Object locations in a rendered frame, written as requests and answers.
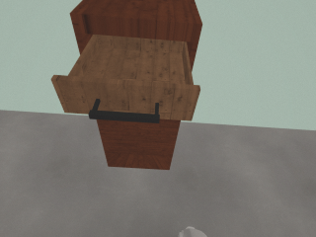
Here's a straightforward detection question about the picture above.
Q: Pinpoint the cabinet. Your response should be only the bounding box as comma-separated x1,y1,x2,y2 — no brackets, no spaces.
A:
69,0,202,170

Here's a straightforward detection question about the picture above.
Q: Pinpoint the handle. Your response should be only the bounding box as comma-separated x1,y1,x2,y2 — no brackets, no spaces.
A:
88,99,160,123

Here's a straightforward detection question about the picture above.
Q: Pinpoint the drawer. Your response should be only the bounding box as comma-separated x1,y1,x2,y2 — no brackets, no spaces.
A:
50,35,200,121

